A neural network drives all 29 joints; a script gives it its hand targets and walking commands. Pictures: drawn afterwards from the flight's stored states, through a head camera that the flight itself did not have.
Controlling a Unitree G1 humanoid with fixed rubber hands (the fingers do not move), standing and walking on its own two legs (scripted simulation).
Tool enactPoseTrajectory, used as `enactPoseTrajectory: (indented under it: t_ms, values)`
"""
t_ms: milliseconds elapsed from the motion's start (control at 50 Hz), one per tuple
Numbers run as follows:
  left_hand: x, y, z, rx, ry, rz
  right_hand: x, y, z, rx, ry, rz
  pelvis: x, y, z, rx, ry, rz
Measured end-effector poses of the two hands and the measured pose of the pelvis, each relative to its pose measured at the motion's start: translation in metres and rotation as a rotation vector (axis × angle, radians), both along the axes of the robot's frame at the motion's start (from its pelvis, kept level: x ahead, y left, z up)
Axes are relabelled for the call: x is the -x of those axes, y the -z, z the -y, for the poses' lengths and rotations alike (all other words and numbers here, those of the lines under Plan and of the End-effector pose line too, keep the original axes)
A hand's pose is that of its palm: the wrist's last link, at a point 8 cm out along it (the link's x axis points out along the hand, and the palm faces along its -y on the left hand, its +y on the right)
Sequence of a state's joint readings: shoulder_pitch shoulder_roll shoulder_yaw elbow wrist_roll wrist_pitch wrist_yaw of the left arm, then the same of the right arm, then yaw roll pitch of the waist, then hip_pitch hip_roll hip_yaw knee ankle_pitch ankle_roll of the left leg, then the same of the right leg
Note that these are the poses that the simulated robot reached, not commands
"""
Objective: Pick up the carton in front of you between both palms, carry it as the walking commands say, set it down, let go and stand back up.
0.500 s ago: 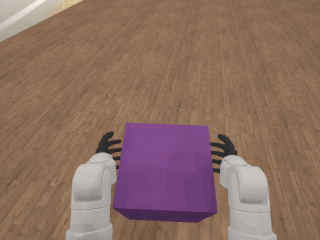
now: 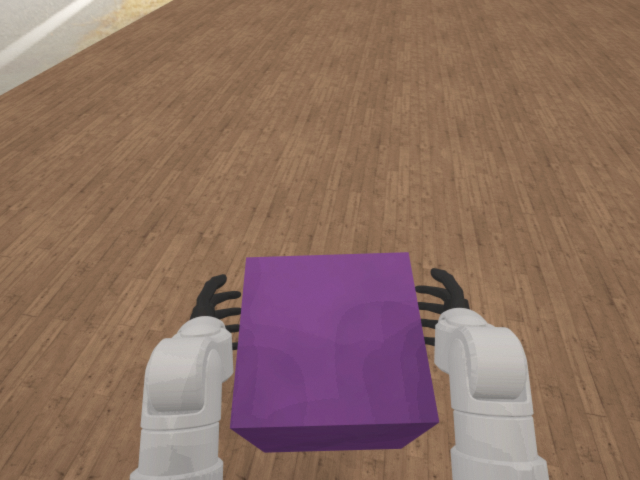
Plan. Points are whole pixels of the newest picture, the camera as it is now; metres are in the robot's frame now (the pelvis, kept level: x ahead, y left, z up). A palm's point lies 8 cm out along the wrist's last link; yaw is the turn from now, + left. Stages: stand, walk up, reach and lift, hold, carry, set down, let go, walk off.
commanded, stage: carry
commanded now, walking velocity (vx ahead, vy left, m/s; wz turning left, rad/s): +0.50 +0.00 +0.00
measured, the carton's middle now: (330, 361) +0.29 +0.01 -0.03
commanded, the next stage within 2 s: none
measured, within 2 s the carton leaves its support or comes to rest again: neither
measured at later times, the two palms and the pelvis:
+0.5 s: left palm (254, 161) +0.57 +0.16 +0.11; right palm (419, 152) +0.62 -0.13 +0.12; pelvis +0.32 -0.02 +0.02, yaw +4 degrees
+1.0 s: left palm (268, 104) +0.85 +0.18 +0.08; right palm (396, 101) +0.86 -0.11 +0.10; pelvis +0.58 +0.02 +0.01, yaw +1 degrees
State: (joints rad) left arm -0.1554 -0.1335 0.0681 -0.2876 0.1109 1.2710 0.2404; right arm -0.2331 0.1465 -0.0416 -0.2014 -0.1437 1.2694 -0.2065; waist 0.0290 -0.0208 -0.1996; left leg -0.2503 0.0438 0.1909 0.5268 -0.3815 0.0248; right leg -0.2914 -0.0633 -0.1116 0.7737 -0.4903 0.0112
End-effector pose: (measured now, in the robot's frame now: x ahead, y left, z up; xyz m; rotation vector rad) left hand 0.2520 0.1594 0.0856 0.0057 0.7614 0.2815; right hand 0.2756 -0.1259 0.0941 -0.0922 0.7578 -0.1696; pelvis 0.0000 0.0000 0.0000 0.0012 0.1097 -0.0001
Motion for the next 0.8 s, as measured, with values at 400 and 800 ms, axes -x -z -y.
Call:
enactPoseTrajectory:
  t_ms: [400,800]
  values:
    - [-0.255,-0.012,0.011,-0.008,-0.063,-0.012,-0.277,-0.012,0.009,-0.031,-0.069,0.01,-0.263,-0.018,0.029,-0.042,-0.092,0.06]
    - [-0.538,0.023,-0.018,0.056,0.055,-0.039,-0.518,0.013,-0.019,0.024,0.113,0.004,-0.503,0.003,-0.033,-0.014,-0.003,0.063]
